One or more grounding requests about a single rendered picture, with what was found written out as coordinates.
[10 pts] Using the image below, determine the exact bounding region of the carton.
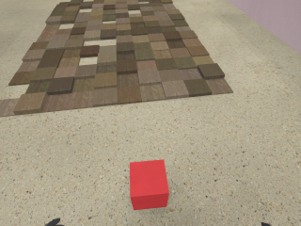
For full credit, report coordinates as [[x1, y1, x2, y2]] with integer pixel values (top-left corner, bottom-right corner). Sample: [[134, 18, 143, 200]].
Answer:
[[130, 159, 169, 210]]

